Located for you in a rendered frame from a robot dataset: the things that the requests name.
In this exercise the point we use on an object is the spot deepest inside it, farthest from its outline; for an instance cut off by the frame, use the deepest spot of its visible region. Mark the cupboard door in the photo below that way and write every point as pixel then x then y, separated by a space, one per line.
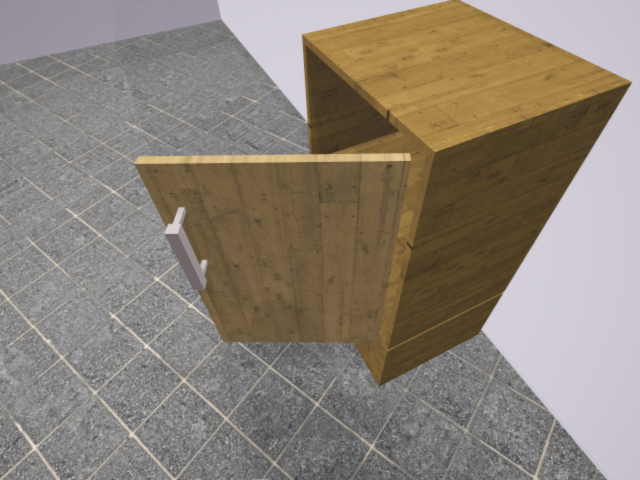
pixel 299 247

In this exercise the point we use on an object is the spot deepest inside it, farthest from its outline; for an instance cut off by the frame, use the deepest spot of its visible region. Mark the handle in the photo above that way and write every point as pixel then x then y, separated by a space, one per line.
pixel 181 246

